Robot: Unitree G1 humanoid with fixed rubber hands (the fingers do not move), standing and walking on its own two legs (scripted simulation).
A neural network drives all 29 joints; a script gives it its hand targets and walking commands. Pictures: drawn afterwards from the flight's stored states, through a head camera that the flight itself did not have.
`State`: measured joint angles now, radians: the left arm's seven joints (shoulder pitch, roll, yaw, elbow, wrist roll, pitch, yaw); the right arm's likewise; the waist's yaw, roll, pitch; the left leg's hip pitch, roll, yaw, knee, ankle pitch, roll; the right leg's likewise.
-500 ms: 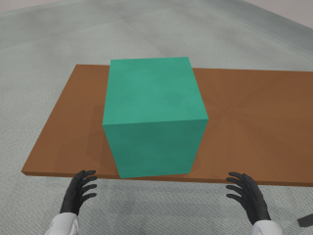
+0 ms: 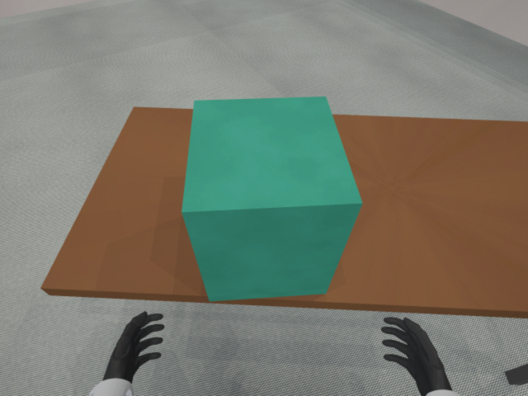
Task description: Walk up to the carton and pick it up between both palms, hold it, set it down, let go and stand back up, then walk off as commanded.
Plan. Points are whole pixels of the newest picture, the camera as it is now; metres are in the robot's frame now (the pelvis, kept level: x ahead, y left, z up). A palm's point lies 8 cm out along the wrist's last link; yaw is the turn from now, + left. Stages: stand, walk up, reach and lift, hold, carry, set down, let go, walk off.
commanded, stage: set down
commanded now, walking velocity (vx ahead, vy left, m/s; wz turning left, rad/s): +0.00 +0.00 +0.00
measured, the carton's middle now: (264, 203) +0.38 +0.04 +0.07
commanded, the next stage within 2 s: let go in 1.06 s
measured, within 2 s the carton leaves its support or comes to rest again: neither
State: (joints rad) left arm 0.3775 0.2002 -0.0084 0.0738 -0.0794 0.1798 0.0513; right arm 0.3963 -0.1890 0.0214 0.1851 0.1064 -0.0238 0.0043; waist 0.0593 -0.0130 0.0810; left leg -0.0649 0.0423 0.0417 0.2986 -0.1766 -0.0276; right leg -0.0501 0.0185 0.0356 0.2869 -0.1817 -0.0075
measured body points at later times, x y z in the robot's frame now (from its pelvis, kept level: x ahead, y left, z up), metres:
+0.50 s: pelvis +0.00 +0.00 +0.00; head +0.01 +0.01 +0.45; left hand +0.16 +0.23 -0.08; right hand +0.17 -0.21 -0.07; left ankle -0.01 +0.13 -0.75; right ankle -0.01 -0.12 -0.75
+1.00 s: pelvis +0.01 +0.00 +0.00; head +0.03 +0.01 +0.44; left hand +0.17 +0.23 -0.10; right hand +0.17 -0.21 -0.10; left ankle -0.01 +0.13 -0.75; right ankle -0.01 -0.12 -0.75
